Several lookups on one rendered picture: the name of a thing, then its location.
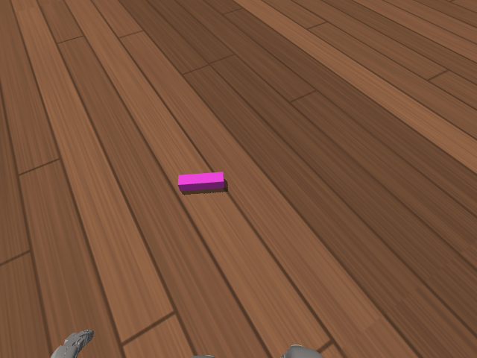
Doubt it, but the carton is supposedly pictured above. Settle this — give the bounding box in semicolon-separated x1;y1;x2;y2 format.
178;172;224;191

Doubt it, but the left robot hand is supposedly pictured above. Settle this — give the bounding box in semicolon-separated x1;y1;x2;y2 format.
51;330;94;358

